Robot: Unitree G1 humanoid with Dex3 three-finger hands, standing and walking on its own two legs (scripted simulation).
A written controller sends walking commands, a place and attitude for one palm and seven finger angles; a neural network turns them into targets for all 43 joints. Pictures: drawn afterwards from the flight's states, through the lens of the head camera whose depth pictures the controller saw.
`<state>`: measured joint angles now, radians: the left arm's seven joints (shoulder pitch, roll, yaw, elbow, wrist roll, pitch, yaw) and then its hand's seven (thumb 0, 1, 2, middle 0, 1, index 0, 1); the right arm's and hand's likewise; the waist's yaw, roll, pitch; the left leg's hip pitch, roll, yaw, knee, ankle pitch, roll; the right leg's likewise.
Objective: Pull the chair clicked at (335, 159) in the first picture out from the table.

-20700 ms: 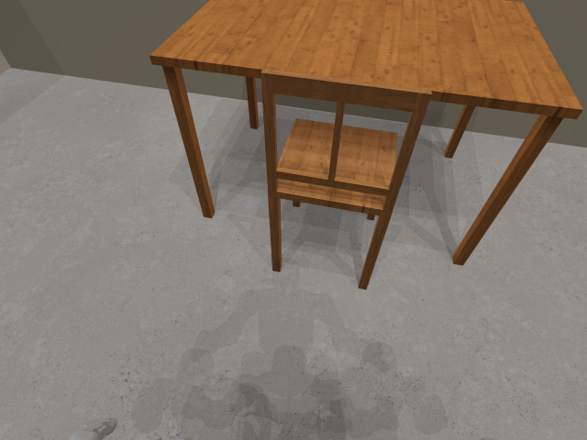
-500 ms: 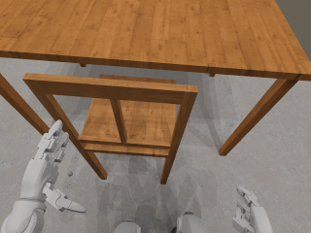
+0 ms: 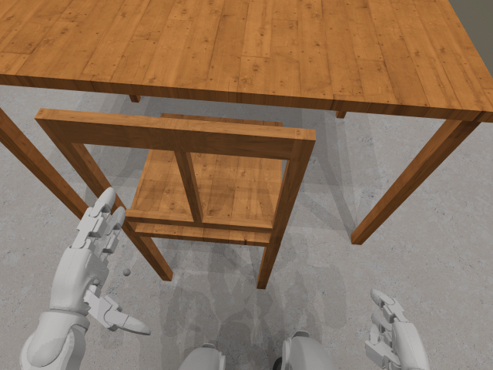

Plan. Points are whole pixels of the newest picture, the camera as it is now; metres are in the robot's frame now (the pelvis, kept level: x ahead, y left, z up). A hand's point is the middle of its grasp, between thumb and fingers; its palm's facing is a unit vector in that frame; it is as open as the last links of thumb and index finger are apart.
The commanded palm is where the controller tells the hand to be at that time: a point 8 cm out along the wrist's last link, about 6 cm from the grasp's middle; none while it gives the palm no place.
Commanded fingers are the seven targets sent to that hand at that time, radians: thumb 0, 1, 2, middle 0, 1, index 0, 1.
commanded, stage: aim the fingers beside a spindle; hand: left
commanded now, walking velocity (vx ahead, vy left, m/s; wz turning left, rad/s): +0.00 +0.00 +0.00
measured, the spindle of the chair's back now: (191, 189) +0.42 +0.12 -0.02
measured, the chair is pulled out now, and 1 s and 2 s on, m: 0.00 0.00 0.00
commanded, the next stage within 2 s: push the fingers through the gap in 1.76 s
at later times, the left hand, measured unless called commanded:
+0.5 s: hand (157, 270) +0.26 +0.15 +0.02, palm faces -0.06 -1.00 -0.04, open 17.0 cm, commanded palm +0.24 +0.21 +0.02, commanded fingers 0.00 -0.50 0.30 -0.06 -0.08 -0.06 -0.08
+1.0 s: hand (181, 268) +0.27 +0.12 +0.00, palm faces -0.06 -1.00 -0.03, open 17.0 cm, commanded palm +0.25 +0.17 +0.00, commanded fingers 0.00 -0.50 0.30 -0.06 -0.08 -0.06 -0.08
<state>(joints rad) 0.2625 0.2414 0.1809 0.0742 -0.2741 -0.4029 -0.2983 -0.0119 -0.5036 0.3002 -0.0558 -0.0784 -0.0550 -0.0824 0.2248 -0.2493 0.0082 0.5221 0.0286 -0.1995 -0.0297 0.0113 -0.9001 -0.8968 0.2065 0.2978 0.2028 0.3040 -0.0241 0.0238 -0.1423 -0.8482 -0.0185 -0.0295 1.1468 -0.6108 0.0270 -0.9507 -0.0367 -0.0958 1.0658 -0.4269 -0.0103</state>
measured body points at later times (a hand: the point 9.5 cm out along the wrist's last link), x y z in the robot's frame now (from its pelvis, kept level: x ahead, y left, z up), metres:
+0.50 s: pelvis +0.00 -0.01 -0.02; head +0.09 +0.00 +0.42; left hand +0.26 +0.20 +0.03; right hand +0.18 -0.24 -0.10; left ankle -0.03 +0.10 -0.65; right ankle +0.05 -0.12 -0.65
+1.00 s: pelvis -0.01 -0.01 -0.03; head +0.10 -0.01 +0.41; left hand +0.27 +0.17 +0.01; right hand +0.17 -0.25 -0.12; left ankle -0.03 +0.10 -0.65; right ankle +0.05 -0.12 -0.65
